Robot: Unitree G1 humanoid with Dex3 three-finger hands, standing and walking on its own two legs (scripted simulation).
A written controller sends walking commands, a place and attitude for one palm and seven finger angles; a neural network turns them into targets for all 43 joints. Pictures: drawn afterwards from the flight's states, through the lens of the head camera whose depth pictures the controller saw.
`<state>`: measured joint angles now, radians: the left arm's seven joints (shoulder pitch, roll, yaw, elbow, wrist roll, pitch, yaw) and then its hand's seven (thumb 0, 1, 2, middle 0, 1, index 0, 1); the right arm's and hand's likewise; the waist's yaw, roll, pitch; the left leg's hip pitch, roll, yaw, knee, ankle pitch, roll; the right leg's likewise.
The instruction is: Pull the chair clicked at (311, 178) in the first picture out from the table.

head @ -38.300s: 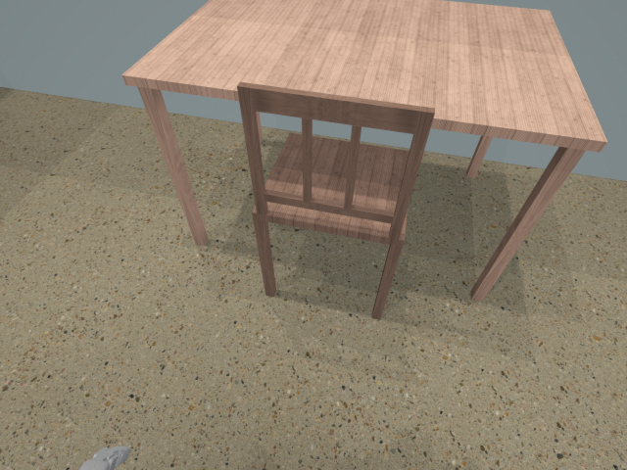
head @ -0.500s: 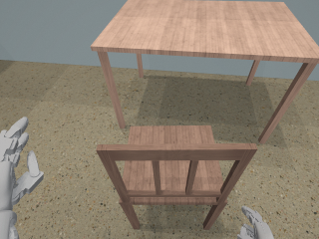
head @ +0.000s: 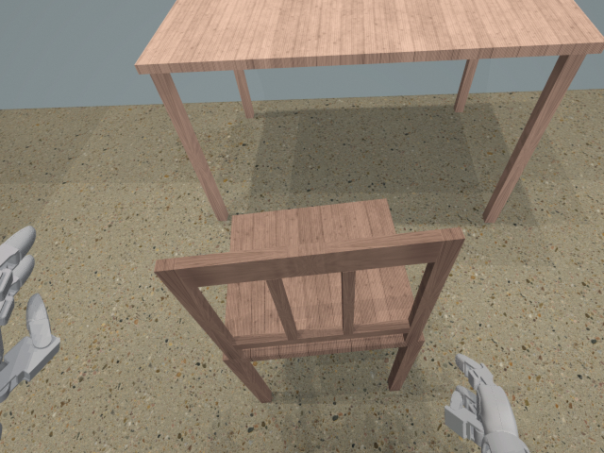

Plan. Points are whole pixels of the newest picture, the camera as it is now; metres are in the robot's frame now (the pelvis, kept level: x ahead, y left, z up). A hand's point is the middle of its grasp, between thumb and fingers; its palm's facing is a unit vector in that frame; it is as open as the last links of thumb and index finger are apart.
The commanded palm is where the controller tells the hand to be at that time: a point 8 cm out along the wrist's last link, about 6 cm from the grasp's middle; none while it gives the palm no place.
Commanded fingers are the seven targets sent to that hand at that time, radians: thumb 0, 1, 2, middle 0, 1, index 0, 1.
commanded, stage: step back with the hand held close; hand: left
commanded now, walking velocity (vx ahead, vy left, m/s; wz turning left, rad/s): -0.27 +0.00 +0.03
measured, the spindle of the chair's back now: (283, 309) +0.35 +0.08 -0.11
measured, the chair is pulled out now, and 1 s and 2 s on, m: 0.53 0.53 0.53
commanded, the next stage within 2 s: stop stepping back and stand still in 1.30 s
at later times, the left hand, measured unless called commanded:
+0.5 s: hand (9, 414) +0.13 +0.25 +0.15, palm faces +0.42 -0.74 -0.52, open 7.4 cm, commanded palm +0.07 +0.30 +0.18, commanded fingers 0.00 0.90 0.90 -0.20 -0.30 -0.20 -0.30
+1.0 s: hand out of the picture +0.11 +0.26 +0.17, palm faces +0.40 -0.72 -0.57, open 7.4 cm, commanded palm +0.04 +0.29 +0.18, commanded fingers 0.00 0.90 0.90 -0.20 -0.30 -0.20 -0.30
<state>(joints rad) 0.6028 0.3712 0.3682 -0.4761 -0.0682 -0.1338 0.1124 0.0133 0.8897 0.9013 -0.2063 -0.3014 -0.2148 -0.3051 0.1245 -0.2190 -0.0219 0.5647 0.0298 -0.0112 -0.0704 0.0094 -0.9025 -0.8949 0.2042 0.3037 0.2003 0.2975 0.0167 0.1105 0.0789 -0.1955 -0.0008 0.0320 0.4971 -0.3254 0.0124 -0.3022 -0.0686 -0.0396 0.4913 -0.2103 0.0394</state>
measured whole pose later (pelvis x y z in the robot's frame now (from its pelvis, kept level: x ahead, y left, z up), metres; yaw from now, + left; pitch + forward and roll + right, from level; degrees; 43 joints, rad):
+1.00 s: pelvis -0.09 -0.01 +0.00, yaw +1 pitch +4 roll -2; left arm 0.59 0.46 0.49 -0.58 -0.06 -0.24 0.16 0.01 0.89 0.90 -0.21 -0.30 -0.22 -0.31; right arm 0.14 -0.15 -0.05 0.64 -0.01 -0.15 -0.07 0.01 -0.90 -0.89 0.20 0.30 0.20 0.30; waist 0.03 0.03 0.08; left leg -0.42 0.03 -0.01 0.56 -0.20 0.00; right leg -0.42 0.00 -0.02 0.68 -0.38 0.00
